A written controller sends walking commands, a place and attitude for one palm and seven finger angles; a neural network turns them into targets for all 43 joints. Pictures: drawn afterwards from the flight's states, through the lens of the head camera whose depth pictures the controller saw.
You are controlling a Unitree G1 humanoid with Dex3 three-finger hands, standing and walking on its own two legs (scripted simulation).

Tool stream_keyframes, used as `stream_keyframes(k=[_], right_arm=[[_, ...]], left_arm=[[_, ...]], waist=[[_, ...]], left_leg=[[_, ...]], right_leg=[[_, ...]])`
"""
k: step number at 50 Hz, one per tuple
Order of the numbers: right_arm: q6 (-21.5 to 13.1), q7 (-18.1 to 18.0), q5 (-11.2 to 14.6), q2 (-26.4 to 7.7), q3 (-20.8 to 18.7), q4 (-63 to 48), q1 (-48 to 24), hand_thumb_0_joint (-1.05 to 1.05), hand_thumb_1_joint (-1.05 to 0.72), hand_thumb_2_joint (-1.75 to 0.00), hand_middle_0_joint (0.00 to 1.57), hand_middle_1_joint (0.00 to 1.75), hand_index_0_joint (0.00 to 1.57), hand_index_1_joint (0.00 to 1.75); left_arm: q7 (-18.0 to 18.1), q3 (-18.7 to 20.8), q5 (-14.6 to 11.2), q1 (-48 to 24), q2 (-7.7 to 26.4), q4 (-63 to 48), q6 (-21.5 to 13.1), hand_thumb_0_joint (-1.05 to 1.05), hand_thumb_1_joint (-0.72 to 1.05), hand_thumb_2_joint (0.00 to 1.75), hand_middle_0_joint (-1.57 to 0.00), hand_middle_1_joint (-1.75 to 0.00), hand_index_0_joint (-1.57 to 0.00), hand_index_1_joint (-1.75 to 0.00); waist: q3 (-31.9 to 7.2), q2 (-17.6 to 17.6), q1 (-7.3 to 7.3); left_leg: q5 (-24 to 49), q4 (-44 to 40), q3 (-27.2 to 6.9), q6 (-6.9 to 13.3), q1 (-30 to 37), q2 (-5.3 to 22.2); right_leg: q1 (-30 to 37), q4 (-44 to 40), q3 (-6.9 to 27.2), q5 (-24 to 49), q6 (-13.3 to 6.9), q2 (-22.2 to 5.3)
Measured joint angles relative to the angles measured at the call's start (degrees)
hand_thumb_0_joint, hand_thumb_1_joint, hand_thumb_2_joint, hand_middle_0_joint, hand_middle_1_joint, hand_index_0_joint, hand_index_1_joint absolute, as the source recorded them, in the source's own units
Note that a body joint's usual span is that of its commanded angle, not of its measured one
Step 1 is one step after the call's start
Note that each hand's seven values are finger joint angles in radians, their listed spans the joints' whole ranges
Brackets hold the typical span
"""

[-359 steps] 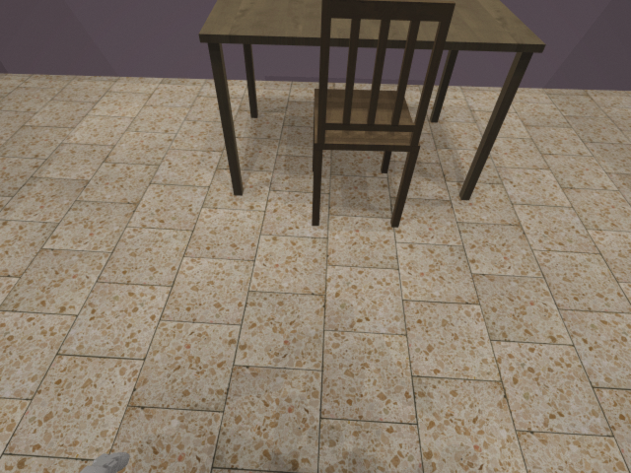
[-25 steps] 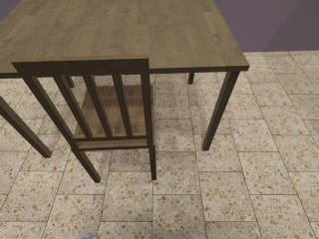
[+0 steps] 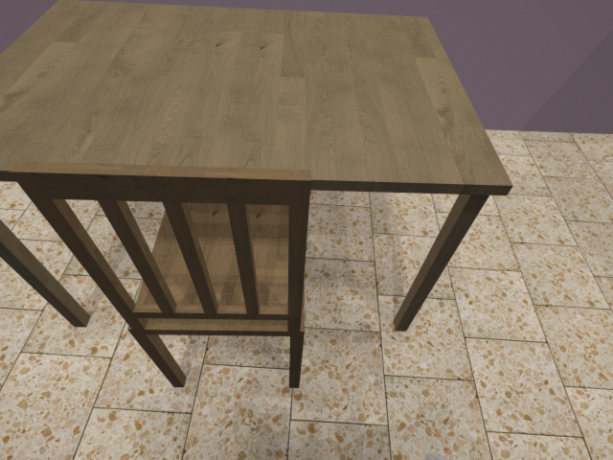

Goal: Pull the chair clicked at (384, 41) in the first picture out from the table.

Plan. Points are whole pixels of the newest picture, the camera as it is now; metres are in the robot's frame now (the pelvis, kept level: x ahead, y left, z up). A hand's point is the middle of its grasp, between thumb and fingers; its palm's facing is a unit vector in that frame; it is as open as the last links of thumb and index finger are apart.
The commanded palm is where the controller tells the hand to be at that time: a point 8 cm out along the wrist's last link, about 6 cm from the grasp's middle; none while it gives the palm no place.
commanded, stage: come to a stop and stand still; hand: left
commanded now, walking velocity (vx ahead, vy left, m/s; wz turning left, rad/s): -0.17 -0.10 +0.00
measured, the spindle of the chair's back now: (196, 264) +0.41 +0.23 -0.08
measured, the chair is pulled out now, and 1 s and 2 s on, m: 0.00 0.00 0.00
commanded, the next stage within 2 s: look again from close up in 1.14 s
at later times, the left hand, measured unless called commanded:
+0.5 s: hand out of the picture -0.02 +0.10 -0.14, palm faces +0.07 -0.96 -0.27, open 7.3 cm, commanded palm none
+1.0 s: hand out of the picture -0.06 +0.15 -0.18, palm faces +0.07 -0.98 -0.17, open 7.4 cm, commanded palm none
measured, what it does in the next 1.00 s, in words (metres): steps on the spot: right foot, then left foot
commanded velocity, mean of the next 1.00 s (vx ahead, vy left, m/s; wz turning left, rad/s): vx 0.03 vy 0.07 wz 0.00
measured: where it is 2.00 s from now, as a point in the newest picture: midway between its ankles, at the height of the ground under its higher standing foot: outside the picture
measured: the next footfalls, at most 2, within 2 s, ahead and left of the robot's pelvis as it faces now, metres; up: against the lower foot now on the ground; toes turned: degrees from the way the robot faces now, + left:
right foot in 0.22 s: +0.01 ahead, -0.16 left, +0.00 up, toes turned -3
left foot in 0.76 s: -0.04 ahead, +0.10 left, +0.00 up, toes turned +2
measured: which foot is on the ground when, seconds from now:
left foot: down 0.00-0.24, up 0.26-0.74, down 0.76-1.00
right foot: up 0.00-0.20, down 0.22-1.00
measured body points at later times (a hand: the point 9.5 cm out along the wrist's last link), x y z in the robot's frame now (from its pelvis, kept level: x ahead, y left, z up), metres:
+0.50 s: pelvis -0.04 -0.08 +0.01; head -0.02 -0.12 +0.46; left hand -0.02 +0.15 -0.12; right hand -0.03 -0.33 -0.16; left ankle -0.08 +0.08 -0.67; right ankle -0.02 -0.16 -0.74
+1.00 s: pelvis -0.05 -0.02 +0.01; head -0.06 -0.01 +0.46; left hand -0.06 +0.20 -0.16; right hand -0.02 -0.25 -0.15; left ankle -0.08 +0.10 -0.74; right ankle -0.02 -0.16 -0.74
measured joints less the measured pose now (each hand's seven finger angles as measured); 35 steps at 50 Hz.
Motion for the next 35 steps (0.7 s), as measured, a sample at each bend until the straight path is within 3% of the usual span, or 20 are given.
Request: stream_keyframes(k=[6,8,11,15,19,23,29,35], right_arm=[[2.3,0.4,-0.8,-2.4,-1.7,-1.0,-1.2,-0.02,-0.93,-0.90,0.20,0.30,0.20,0.30],[2.8,0.8,-1.0,-3.4,-2.1,-0.7,-0.5,-0.01,-0.92,-0.90,0.20,0.30,0.20,0.30],[3.5,1.3,-0.7,-4.7,-2.7,-0.1,1.3,-0.01,-0.92,-0.90,0.20,0.30,0.20,0.30],[5.0,2.1,-0.6,-6.5,-3.1,1.2,4.7,0.00,-0.92,-0.90,0.20,0.30,0.20,0.30],[4.8,2.7,-0.9,-7.2,-3.0,2.2,7.6,0.00,-0.91,-0.90,0.20,0.30,0.20,0.30],[4.3,2.6,-1.0,-7.6,-2.9,2.5,10.3,0.00,-0.91,-0.90,0.20,0.30,0.20,0.30],[4.8,2.1,-0.9,-7.4,-2.5,3.0,11.3,0.01,-0.91,-0.90,0.20,0.30,0.20,0.30],[3.6,1.9,-0.4,-5.9,-1.6,2.0,8.9,0.01,-0.91,-0.90,0.20,0.30,0.20,0.30]], left_arm=[[0.0,1.9,0.5,-1.8,1.8,-3.4,1.3,0.01,0.91,0.90,-0.20,-0.30,-0.20,-0.30],[0.0,2.2,0.5,-1.8,2.6,-4.1,1.2,0.01,0.91,0.90,-0.20,-0.30,-0.20,-0.30],[0.0,2.0,0.9,-0.7,3.4,-4.5,0.0,0.01,0.91,0.90,-0.20,-0.30,-0.20,-0.30],[-0.3,0.7,1.3,0.4,1.7,-3.3,0.0,0.01,0.91,0.90,-0.19,-0.30,-0.19,-0.30],[-0.7,0.2,1.0,1.3,0.1,-3.0,-0.4,0.01,0.91,0.90,-0.20,-0.30,-0.20,-0.30],[-0.5,0.4,1.0,0.5,-0.8,-3.5,-1.1,0.01,0.92,0.90,-0.20,-0.30,-0.20,-0.30],[-0.2,1.0,1.1,-0.1,-0.2,-4.0,-2.1,0.01,0.92,0.90,-0.20,-0.30,-0.20,-0.30],[-0.3,1.4,1.2,0.8,0.9,-2.0,-1.2,0.01,0.91,0.90,-0.20,-0.30,-0.20,-0.30]], waist=[[1.3,1.9,-0.58],[0.7,2.3,-0.70],[-1.3,2.3,-0.82],[-3.8,4.2,-1.10],[-5.5,3.7,-0.97],[-5.0,3.7,-1.25],[-3.1,3.7,-0.37],[-2.8,2.8,0.55]], left_leg=[[1.8,-0.2,-0.2,-1.4,-1.7,2.0],[1.9,0.6,-0.4,-2.3,-2.4,2.5],[0.6,4.1,-0.7,-3.7,-4.4,2.9],[-10.6,11.4,-5.1,-3.3,-5.9,1.6],[-8.6,20.1,-6.8,-3.2,-6.6,-0.3],[-7.7,23.7,-7.5,-4.1,-5.9,-1.0],[-11.6,20.4,-7.5,-5.1,-3.5,-1.0],[-10.0,7.4,-6.7,-4.3,1.3,-0.8]], right_leg=[[-6.6,8.6,1.4,0.5,0.3,0.5],[-5.5,5.1,1.0,2.2,0.1,0.2],[-0.8,-6.9,0.8,8.7,-0.4,-0.6],[0.4,-8.6,-0.4,10.3,-2.7,0.7],[1.9,-15.2,0.4,14.3,-3.4,0.8],[2.2,-18.9,-0.3,16.7,-3.9,0.7],[1.5,-19.8,-1.3,17.8,-3.7,-0.3],[0.4,-18.7,-0.7,18.1,-2.3,-0.9]])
